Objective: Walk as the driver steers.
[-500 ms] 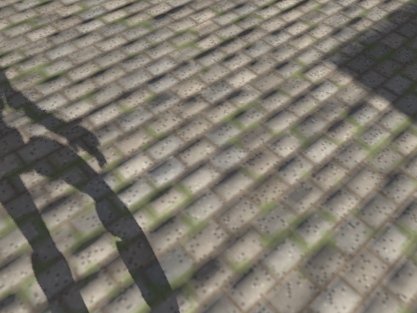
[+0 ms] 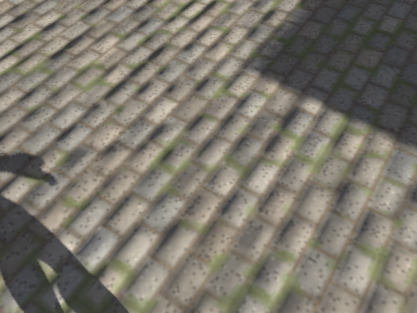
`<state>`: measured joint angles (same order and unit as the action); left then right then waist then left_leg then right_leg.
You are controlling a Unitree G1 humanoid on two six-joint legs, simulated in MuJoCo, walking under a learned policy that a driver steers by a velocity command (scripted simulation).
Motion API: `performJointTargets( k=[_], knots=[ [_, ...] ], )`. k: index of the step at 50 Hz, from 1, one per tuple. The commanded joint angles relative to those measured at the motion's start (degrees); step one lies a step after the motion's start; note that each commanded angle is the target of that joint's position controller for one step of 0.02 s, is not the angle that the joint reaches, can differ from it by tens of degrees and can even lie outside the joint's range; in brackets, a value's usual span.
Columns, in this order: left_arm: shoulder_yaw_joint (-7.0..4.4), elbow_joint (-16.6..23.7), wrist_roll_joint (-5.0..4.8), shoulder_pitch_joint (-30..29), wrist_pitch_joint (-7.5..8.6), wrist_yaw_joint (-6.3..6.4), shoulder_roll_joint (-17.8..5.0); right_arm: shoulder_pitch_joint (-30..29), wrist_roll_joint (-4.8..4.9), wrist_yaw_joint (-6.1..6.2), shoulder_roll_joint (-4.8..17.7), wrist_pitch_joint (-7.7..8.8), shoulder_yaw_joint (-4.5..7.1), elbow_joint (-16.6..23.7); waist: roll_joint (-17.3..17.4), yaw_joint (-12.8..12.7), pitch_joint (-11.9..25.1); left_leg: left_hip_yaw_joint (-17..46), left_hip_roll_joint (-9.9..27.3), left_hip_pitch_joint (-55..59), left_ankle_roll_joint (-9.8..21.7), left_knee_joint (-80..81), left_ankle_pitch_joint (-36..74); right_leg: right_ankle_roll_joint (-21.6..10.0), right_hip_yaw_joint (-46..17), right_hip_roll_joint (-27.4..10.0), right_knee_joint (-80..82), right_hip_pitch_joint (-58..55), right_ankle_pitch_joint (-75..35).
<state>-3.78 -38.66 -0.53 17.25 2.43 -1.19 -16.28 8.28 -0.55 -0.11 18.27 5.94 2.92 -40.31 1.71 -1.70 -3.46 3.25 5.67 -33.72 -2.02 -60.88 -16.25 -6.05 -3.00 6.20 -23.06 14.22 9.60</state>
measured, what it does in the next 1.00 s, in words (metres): walks ahead, turning right: left foot, then right foot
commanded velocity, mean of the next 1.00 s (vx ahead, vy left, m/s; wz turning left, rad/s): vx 0.50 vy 0.00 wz -0.58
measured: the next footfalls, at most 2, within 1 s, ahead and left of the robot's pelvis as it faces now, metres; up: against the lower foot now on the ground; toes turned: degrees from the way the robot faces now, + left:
left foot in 0.28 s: +0.36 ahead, +0.13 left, +0.00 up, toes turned -13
right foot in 0.80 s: +0.53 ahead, -0.22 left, +0.00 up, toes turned -31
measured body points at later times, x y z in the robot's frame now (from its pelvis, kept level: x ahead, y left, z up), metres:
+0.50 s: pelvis +0.29 +0.04 +0.00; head +0.31 +0.03 +0.45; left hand +0.50 +0.27 -0.10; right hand +0.30 -0.26 -0.11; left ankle +0.32 +0.14 -0.74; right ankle +0.27 -0.11 -0.66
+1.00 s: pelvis +0.52 -0.13 +0.00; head +0.54 -0.16 +0.45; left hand +0.76 +0.05 -0.10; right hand +0.50 -0.44 -0.10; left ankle +0.65 +0.00 -0.66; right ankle +0.50 -0.20 -0.74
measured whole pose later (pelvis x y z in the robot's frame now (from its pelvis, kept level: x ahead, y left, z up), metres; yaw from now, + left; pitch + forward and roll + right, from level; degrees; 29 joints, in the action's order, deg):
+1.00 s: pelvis +0.52 -0.13 +0.00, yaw -34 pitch +1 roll +0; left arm -3.4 -38.9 -0.2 16.6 2.7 -1.1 -15.9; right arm 9.0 0.0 -0.6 18.3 5.6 2.6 -41.8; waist 2.1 -1.4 -3.3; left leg 2.1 6.5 -33.4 -1.8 -60.9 -16.0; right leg -5.7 -1.7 5.8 -22.1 13.4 9.5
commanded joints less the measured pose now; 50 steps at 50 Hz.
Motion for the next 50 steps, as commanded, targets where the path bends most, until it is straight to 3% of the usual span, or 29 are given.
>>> performJointTargets(
  k=[1, 5, 8, 11, 13, 14, 15, 16, 17, 18, 19, 21, 23, 25, 28, 31, 35, 37, 38, 39, 40, 41, 42, 43, 44, 45, 46, 48, 50],
  knots=[
    [-2.54, 3.71, -0.11, -2.13, 1.35, 1.33, -9.58, -0.41, -0.59, 0.22, 4.16, -0.32, 1.15, 3.53, -3.69, 1.79, 4.06, -0.25, -0.14, -2.90, -2.09, 8.04, 7.99, -10.49, -14.07, -13.58, 10.31, -2.10, -15.10],
    [-2.67, 1.61, -0.67, 1.38, 0.72, 2.09, -10.09, -9.24, 0.01, -0.60, 2.12, 0.15, 0.18, 5.52, -5.48, -1.75, 2.54, -0.78, -3.94, 2.55, -2.24, 24.94, 21.37, -6.94, -11.99, -10.47, 9.17, 0.57, -8.48],
    [-2.71, -0.10, -1.15, 4.18, 0.38, 2.24, -10.04, -12.61, 0.81, -1.35, 3.39, 0.75, 0.54, 6.77, -6.06, -2.88, 2.05, 0.65, -5.20, 4.31, -1.23, 30.23, 22.15, -6.26, -16.07, -12.16, 6.42, -2.37, -5.10],
    [-2.76, -0.76, -1.08, 4.35, -0.27, 2.57, -9.70, -11.08, 0.96, -1.71, 5.18, 1.32, 1.41, 6.69, -7.91, -1.49, 2.44, 1.82, -5.53, 6.38, 0.83, 32.83, 15.55, -5.11, -20.92, -14.03, 1.28, -7.53, -6.12],
    [-2.40, -0.43, -0.86, 2.95, -0.63, 2.45, -8.43, -3.44, 0.70, -1.19, 6.67, 1.76, 2.57, 4.94, -8.72, 2.66, 5.48, -0.01, -5.94, 17.21, 3.45, 35.86, 13.63, -3.15, -20.74, -11.74, -5.35, -7.02, -12.15],
    [-1.31, 0.48, -0.28, 2.37, -0.49, 2.13, -5.57, 4.19, -0.26, -0.76, 8.89, 2.03, 3.39, 4.18, -6.13, 6.34, 12.60, 4.78, 0.15, 31.18, 6.74, 34.00, 13.33, -1.18, -17.69, -8.70, -17.62, -2.13, -10.15],
    [-0.23, 1.50, -1.36, 8.98, -0.13, 2.18, -2.21, 11.89, -1.30, -0.43, 13.62, 1.47, 4.70, 2.90, 7.66, 5.94, 22.60, 26.27, 13.56, 53.87, 15.36, 35.66, 3.30, 3.67, -9.43, -0.63, -38.04, 16.90, 6.79],
    [-0.12, 1.79, -1.67, 10.72, 0.23, 2.21, -4.80, 13.23, 0.27, -1.02, 10.76, 0.87, 4.19, 2.13, 15.77, 5.39, 23.85, 42.48, 18.97, 56.62, 17.48, 41.75, -9.96, 4.76, -8.45, -1.96, -48.31, 27.20, 24.47],
    [-1.40, 1.39, -1.94, 6.09, 0.02, 2.15, -9.49, 10.45, 0.81, -0.74, 6.53, 0.47, 3.05, 2.81, 8.60, 6.45, 15.28, 36.45, 17.14, 49.54, 15.08, 43.51, -15.82, 5.29, -8.78, -5.26, -52.57, 30.87, 19.95],
    [-1.66, 2.25, -1.41, 1.54, -0.31, 2.19, -10.28, 7.51, 0.49, -0.44, 5.11, -0.11, 2.53, 3.19, 4.01, 6.22, 9.38, 28.14, 14.88, 41.80, 13.09, 44.31, -11.08, 5.62, -6.01, -7.27, -52.58, 30.37, 15.64],
    [-1.76, 3.08, -0.74, -1.09, -0.35, 2.08, -9.56, 5.24, 0.17, -0.34, 4.04, -0.39, 2.10, 2.73, 2.31, 5.09, 4.88, 21.78, 12.45, 34.70, 12.51, 45.89, -4.35, 5.73, -5.21, -8.92, -49.90, 29.15, 12.60],
    [-1.73, 3.10, -1.06, -0.52, -0.92, 1.61, -7.16, 3.47, -0.26, -0.18, 2.73, -0.06, 1.65, 2.00, 4.83, 2.79, 2.54, 13.24, 9.22, 27.48, 11.53, 48.94, 2.83, 5.57, -4.41, -11.56, -46.02, 24.52, 9.44],
    [-1.27, 3.52, -1.14, -1.01, -1.56, 1.44, -4.89, 3.49, 0.27, -0.23, 3.20, 0.50, 1.97, 0.98, 4.89, 2.38, 1.88, 8.01, 8.96, 25.62, 12.43, 51.18, 7.64, 5.90, -3.19, -12.35, -43.42, 24.45, 7.90],
    [-0.95, 4.55, -0.71, -3.21, -1.71, 1.35, -4.08, 4.15, 0.32, -0.20, 4.84, 0.78, 2.58, -0.14, 3.29, 2.52, 1.50, 4.41, 9.75, 26.55, 13.49, 52.42, 12.44, 6.51, -3.14, -12.93, -39.18, 26.55, 4.38],
    [-0.63, 4.98, -0.73, -6.18, -1.20, 0.51, -3.56, 4.24, 0.28, -0.07, 6.21, 0.42, 2.95, -1.18, 2.17, 3.26, 1.54, -2.35, 8.70, 28.78, 12.59, 52.63, 18.08, 6.60, -1.89, -12.92, -30.21, 26.34, -4.66],
    [-0.07, 6.33, -0.71, -12.19, -0.56, -0.70, -2.54, 5.96, 0.72, 0.27, 7.53, -0.30, 3.17, -2.39, 1.56, 5.56, 0.08, -7.83, 7.98, 29.87, 11.06, 52.54, 19.61, 5.89, 1.54, -11.87, -20.60, 23.52, -11.16],
    [-0.26, 8.73, -0.91, -16.75, -0.66, -1.94, -3.29, 8.55, 1.95, 0.28, 9.76, -1.58, 3.85, -4.07, 1.73, 6.05, -1.49, -10.84, 10.29, 36.03, 9.68, 50.17, 25.24, 3.50, 4.26, -10.50, -14.04, 22.42, -6.97],
    [-1.30, 8.99, -0.51, -14.55, -0.98, -2.09, -5.26, 8.32, 2.56, 0.56, 11.56, -2.34, 4.40, -4.13, 3.35, 3.56, 1.08, -13.05, 10.48, 38.63, 8.54, 43.02, 43.79, 1.16, 7.30, -7.13, -12.88, 16.74, -0.67],
    [-2.34, 8.06, -0.42, -9.78, -1.22, -1.97, -7.07, 8.02, 2.83, 0.75, 12.23, -2.82, 4.59, -4.03, 3.82, 0.48, 4.15, -14.33, 9.92, 38.42, 7.81, 35.27, 52.32, -0.40, 8.82, -4.75, -12.03, 10.05, 1.36],
    [-4.07, 5.48, -0.62, -0.32, -1.47, -1.46, -9.81, 7.39, 2.97, 0.99, 11.45, -3.14, 4.22, -3.73, 2.59, -4.78, 8.95, -16.15, 8.08, 33.57, 6.11, 23.35, 53.24, -2.60, 9.29, -2.29, -8.52, -3.46, -2.01],
    [-5.93, 3.12, -0.99, 9.36, -2.12, -0.28, -14.39, 8.66, 1.27, 1.18, 8.45, -2.91, 2.93, -2.76, -3.72, -8.36, 14.35, -16.09, 5.71, 18.90, 3.55, 5.43, 33.99, -5.99, -1.96, -8.39, -7.78, -21.60, -1.86],
    [-6.32, 4.04, -1.58, 6.26, -1.40, -0.09, -20.65, 13.64, -0.75, 0.29, 0.54, -1.41, 0.17, 1.08, -18.40, -0.29, 20.22, -9.78, -6.06, -5.88, 0.41, -13.86, -17.40, -17.13, -35.66, -22.78, -1.70, -37.85, 10.39],
    [-4.74, 5.54, -1.18, 7.76, -0.39, -0.41, -14.93, 6.76, 1.37, -0.36, 5.77, 0.57, 0.96, 1.39, -10.79, -5.44, 24.35, 1.60, -5.63, -11.86, 1.29, -18.67, -17.28, -17.18, -43.63, -24.74, 5.73, -38.57, 16.95],
    [-3.72, 4.67, -0.65, 5.80, 0.52, -0.58, -12.09, 1.72, 3.17, -0.68, 8.15, 1.62, 1.57, 3.07, -8.25, -5.62, 15.65, 1.35, -3.33, -15.36, 2.49, -16.88, -11.24, -14.36, -35.47, -23.21, 6.82, -32.38, 11.76],
    [-3.08, 4.55, -0.65, 2.43, 0.91, -0.52, -10.36, 2.07, 2.51, -0.39, 7.18, 2.08, 1.19, 2.46, -3.75, -2.75, 11.55, 1.19, -0.68, -12.37, 2.83, -11.77, -6.19, -12.37, -28.54, -21.10, 6.55, -24.20, 5.35],
    [-2.36, 4.97, -0.44, -1.41, 0.92, -0.35, -8.31, 2.63, 1.06, -0.10, 7.19, 1.98, 1.37, 1.53, -2.74, -0.46, 8.55, 0.88, 1.10, -8.48, 2.22, -7.08, -3.37, -11.00, -22.84, -19.04, 6.95, -16.91, -1.50],
    [-1.75, 5.62, 0.44, -3.62, 1.03, -0.07, -7.02, 4.04, 0.71, -0.25, 7.36, 1.37, 1.58, 0.98, -4.45, 1.42, 7.65, 1.16, 2.32, -4.46, 1.78, -5.10, -1.24, -10.61, -19.72, -17.76, 8.15, -11.93, -6.75],
    [-1.51, 4.90, 0.56, -4.48, 1.45, 0.29, -6.80, 5.52, 0.34, -0.48, 6.02, 0.15, 1.40, 0.19, -4.58, 2.72, 6.87, -0.13, 2.41, -1.29, 0.26, -1.86, 0.46, -11.00, -16.06, -16.79, 10.12, -6.73, -13.54],
    [-1.69, 3.35, 0.45, -3.09, 1.85, 0.82, -8.03, 3.52, 0.06, -0.40, 4.38, -0.68, 0.89, 0.69, -3.96, 2.37, 4.88, -1.04, 2.16, -1.85, -1.24, 3.29, 4.86, -10.86, -11.94, -15.85, 11.71, -3.70, -16.91]
  ],
)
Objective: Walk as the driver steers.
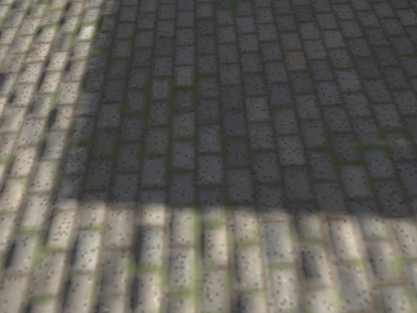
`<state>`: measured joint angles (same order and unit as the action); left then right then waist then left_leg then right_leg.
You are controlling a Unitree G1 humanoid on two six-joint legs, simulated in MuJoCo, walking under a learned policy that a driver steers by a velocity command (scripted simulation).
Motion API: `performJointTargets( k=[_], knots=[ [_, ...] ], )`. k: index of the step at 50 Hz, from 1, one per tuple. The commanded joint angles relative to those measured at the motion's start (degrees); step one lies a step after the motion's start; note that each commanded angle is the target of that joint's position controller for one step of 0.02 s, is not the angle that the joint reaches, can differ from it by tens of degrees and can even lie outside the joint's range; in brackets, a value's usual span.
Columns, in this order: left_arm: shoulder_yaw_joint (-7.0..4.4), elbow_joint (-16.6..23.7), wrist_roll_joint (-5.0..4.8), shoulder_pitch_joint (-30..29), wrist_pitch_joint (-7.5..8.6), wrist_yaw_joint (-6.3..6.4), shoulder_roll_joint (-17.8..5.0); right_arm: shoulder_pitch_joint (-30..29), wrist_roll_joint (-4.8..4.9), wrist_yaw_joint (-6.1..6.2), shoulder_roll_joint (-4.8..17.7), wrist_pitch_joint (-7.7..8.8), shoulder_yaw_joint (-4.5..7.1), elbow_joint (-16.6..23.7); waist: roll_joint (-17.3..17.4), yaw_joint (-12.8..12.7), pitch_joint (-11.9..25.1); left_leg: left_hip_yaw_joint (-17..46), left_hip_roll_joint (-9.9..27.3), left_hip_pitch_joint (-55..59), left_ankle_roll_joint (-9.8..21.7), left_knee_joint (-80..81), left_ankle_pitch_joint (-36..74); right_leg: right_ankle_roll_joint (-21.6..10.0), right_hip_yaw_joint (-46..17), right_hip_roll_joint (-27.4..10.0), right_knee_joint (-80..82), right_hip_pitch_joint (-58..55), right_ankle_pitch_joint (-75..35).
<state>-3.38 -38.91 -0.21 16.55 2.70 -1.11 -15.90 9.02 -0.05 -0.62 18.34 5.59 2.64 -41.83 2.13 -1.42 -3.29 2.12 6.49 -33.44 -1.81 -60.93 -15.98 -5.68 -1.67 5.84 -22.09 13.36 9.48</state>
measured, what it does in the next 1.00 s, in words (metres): walks ahead: left foot, then right foot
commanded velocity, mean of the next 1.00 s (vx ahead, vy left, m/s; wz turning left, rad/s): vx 0.26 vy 0.00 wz -0.08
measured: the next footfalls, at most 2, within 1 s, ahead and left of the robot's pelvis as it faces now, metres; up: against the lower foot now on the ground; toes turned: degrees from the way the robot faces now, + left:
left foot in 0.30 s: +0.37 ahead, +0.15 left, +0.00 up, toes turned -1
right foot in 0.72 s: +0.45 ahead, -0.09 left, +0.00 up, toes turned +0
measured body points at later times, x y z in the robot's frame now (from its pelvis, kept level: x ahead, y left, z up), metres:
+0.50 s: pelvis +0.28 +0.07 +0.00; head +0.32 +0.08 +0.44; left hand +0.40 +0.34 -0.12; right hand +0.39 -0.20 -0.11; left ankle +0.33 +0.15 -0.74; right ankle +0.24 -0.08 -0.67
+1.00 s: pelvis +0.39 +0.03 -0.01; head +0.40 +0.02 +0.44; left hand +0.54 +0.28 -0.12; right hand +0.47 -0.24 -0.14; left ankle +0.33 +0.15 -0.74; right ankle +0.41 -0.09 -0.74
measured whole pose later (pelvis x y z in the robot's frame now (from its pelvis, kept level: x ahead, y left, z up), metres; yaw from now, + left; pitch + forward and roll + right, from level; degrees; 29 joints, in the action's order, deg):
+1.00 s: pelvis +0.39 +0.03 -0.01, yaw -2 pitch +0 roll +0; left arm -2.4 -48.4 0.2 7.0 0.3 0.9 -13.4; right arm 10.4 -0.6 0.4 15.2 -0.3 0.3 -52.8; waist 0.7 1.1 -1.4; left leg -1.4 0.2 -7.3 -0.2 -27.4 -19.8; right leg -0.3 -1.7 0.4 -30.1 16.7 13.1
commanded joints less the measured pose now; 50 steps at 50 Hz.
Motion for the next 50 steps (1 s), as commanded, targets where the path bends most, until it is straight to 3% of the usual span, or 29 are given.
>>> performJointTargets(
  k=[1, 5, 7, 10, 13, 14, 15, 16, 17, 18, 19, 20, 21, 24, 26, 30, 33, 35, 36, 37, 38, 39, 40, 43, 50],
  knots=[
    [-2.14, 2.89, 0.12, -1.72, 1.63, 1.04, -8.81, 0.75, -0.50, 0.11, 3.61, -0.47, 0.87, 2.80, -4.35, 1.43, 3.67, -0.06, 1.28, -2.84, -1.89, 7.07, 8.22, -10.68, -11.65, -14.82, 11.23, -2.35, -17.08],
    [-2.01, 0.30, -0.30, 1.39, 1.59, 1.44, -9.31, -6.99, 0.05, -0.57, 1.85, -0.06, 0.05, 4.26, -5.05, -2.03, 1.40, -1.24, -1.31, 0.51, -1.56, 22.93, 23.21, -7.41, -7.30, -12.39, 11.71, -1.68, -10.95],
    [-2.09, -1.33, -0.59, 3.79, 1.60, 1.35, -9.83, -10.08, 0.59, -1.06, 1.99, 0.25, 0.00, 5.13, -5.06, -3.39, 0.08, -1.10, -2.20, 0.91, -0.81, 26.73, 25.28, -7.28, -8.44, -13.90, 11.67, -3.52, -8.00],
    [-2.21, -3.35, -0.80, 6.09, 1.03, 1.46, -9.95, -12.30, 0.58, -1.90, 3.01, 0.68, 0.29, 6.39, -5.42, -3.66, -0.93, -0.24, -2.76, -2.57, 1.53, 30.61, 21.08, -6.73, -10.59, -17.18, 8.30, -11.27, -10.71],
    [-2.52, -4.31, -0.72, 5.85, 0.17, 1.78, -10.59, -9.06, 0.40, -2.27, 4.26, 0.89, 0.83, 6.00, -7.04, -1.34, 0.70, -1.58, -4.40, 1.57, 4.25, 32.32, 13.58, -4.88, -11.23, -18.48, 3.29, -16.08, -21.83],
    [-2.51, -4.23, -0.64, 4.75, -0.10, 1.83, -10.82, -4.45, 0.26, -1.99, 5.38, 0.95, 1.53, 4.88, -7.27, 1.49, 3.65, -3.55, -6.35, 8.63, 5.61, 33.47, 12.87, -3.86, -9.86, -16.91, -2.10, -15.90, -31.90],
    [-1.94, -3.98, -0.20, 4.36, -0.31, 1.88, -9.74, 3.53, 0.04, -1.57, 7.63, 0.97, 2.63, 2.87, -6.27, 5.39, 9.75, -3.39, -5.62, 21.17, 7.67, 32.63, 15.68, -2.21, -7.42, -13.82, -12.19, -12.44, -35.58],
    [-0.74, -2.72, 1.16, 6.73, -0.17, 2.03, -6.68, 11.83, -1.09, -1.30, 11.87, 0.98, 3.48, 2.12, 0.89, 7.18, 19.00, 9.27, 5.54, 40.06, 12.57, 29.21, 23.62, 0.69, -5.31, -8.63, -30.18, 0.46, -20.68],
    [0.45, -3.72, 0.06, 14.28, 0.67, 1.78, -2.14, 14.68, -1.16, -1.71, 12.99, 0.53, 3.88, 0.35, 16.51, 4.58, 25.83, 34.51, 16.47, 54.91, 21.02, 36.62, 19.57, 4.94, -4.83, 1.20, -48.75, 18.55, 22.67],
    [-0.57, -4.44, -0.73, 10.80, 1.12, 1.66, -7.94, 14.40, 0.21, -1.78, 7.92, 0.38, 2.52, 0.85, 9.30, 6.78, 23.31, 35.89, 15.61, 53.37, 19.37, 39.60, 17.88, 5.09, -10.49, -0.91, -54.32, 23.35, 25.54],
    [-1.22, -2.92, -1.49, 4.82, 1.14, 1.67, -9.83, 9.41, 0.20, -1.51, 6.35, 0.20, 1.91, 1.54, 4.77, 6.40, 15.23, 26.19, 14.35, 45.69, 17.56, 39.40, 25.14, 5.45, -8.60, -3.38, -54.60, 25.50, 21.86],
    [-1.08, -2.31, -0.77, 1.46, 0.99, 1.94, -9.49, 5.62, -0.17, -1.44, 5.08, -0.02, 1.37, 1.95, -0.26, 4.81, 10.66, 19.07, 11.81, 37.92, 16.53, 39.70, 35.21, 6.08, -5.81, -6.03, -52.09, 24.16, 18.57],
    [-1.23, -1.89, 0.07, 0.27, 0.72, 2.08, -8.81, 3.58, -0.36, -1.41, 4.15, -0.03, 1.06, 1.76, -0.95, 3.15, 8.04, 14.87, 10.22, 31.98, 16.06, 40.35, 42.25, 6.53, -4.69, -7.99, -48.34, 21.95, 16.41],
    [-0.46, -3.22, -0.01, 3.78, -0.94, 2.46, -4.33, 0.63, -1.00, -1.39, 2.10, 0.30, 0.16, 0.52, 2.73, -0.63, 8.23, 6.99, 6.31, 23.71, 15.48, 43.51, 49.49, 7.99, -3.39, -9.71, -37.53, 13.18, 12.64],
    [0.10, -2.90, 0.37, 2.70, -1.52, 2.82, -2.97, -0.63, -0.92, -0.94, 3.70, -0.01, 0.53, -0.40, 3.62, -1.03, 8.92, 3.71, 5.51, 21.91, 15.72, 44.03, 52.55, 8.92, -2.21, -9.60, -28.96, 10.39, 9.19],
    [0.05, -2.98, 0.38, -1.72, -1.94, 2.62, -3.90, 0.55, -0.46, -0.17, 5.56, -1.68, 0.91, -2.60, 3.46, 0.94, 10.28, 1.00, 4.39, 21.76, 14.14, 44.55, 44.21, 8.83, -1.11, -8.83, -18.05, 5.12, -2.36],
    [-0.35, -2.49, 0.56, -5.12, -2.29, 2.54, -4.73, 0.64, -0.29, -0.19, 5.17, -2.62, 0.56, -4.14, 3.08, 1.68, 7.86, 2.83, 5.06, 21.23, 13.67, 44.10, 31.32, 7.67, -1.45, -8.74, -12.42, 3.47, -2.69],
    [-0.61, -2.77, 1.09, -5.12, -2.11, 2.57, -4.73, -0.20, 0.39, -0.18, 4.06, -2.98, 0.04, -4.86, 2.32, 0.39, 6.61, 3.33, 3.50, 19.88, 11.33, 41.72, 21.51, 5.94, -0.76, -8.13, -3.77, -1.51, -7.76],
    [-0.88, -2.48, 1.61, -5.60, -1.95, 2.81, -6.12, 1.72, 0.07, -0.23, 2.54, -2.84, -0.53, -5.62, 0.20, 0.74, 6.38, 3.08, 1.40, 18.80, 8.61, 39.99, 16.17, 4.79, -3.50, -10.36, -0.34, -4.92, -16.00],
    [-1.53, -1.87, 1.58, -6.30, -2.06, 3.28, -9.44, 5.45, -1.28, -0.38, 1.82, -2.46, -0.80, -6.03, -5.16, 3.64, 8.03, 0.95, -2.41, 16.55, 5.95, 37.03, 8.24, 2.73, -7.38, -14.73, -2.75, -9.58, -27.19],
    [-1.45, -2.25, 1.09, -7.87, -2.58, 3.45, -8.99, 9.76, -1.44, -0.36, 0.47, -2.44, -1.17, -7.05, -10.52, 6.19, 9.77, -1.26, -5.00, 15.40, 3.87, 37.62, -0.36, -0.60, -9.38, -16.41, -4.17, -10.85, -24.53],
    [-0.82, -2.23, 0.56, -9.31, -2.91, 3.02, -5.44, 7.26, -1.35, -0.10, 0.77, -2.91, -1.47, -7.18, -9.38, 4.56, 9.08, -2.26, -5.18, 17.79, 2.78, 38.46, -0.57, -0.08, -7.98, -14.13, -4.06, -7.70, -15.80],
    [-0.55, -2.30, 0.54, -9.89, -3.04, 2.65, -4.07, 4.39, -1.08, 0.12, 2.02, -3.58, -1.24, -6.92, -7.60, 3.23, 6.88, -2.42, -5.30, 17.18, 2.57, 38.29, 0.31, 1.32, -6.82, -12.03, -3.92, -5.91, -12.30],
    [-0.77, -3.88, 0.67, -9.06, -2.17, 2.15, -5.18, 3.54, -0.99, 0.69, 2.99, -5.05, -1.07, -7.17, -6.20, 2.83, 6.24, -1.72, -4.46, 18.37, 2.64, 37.65, 5.46, 2.33, -5.66, -10.74, -5.16, -5.68, -17.22],
    [-0.83, -7.88, 0.31, -9.89, -1.73, 2.27, -5.10, 3.22, -0.36, 1.47, 3.22, -5.80, -0.85, -9.69, -3.36, 2.63, 7.76, -1.57, -3.82, 22.22, 1.96, 36.69, 12.19, 1.50, -4.86, -10.22, -6.75, -7.45, -24.46]
  ],
)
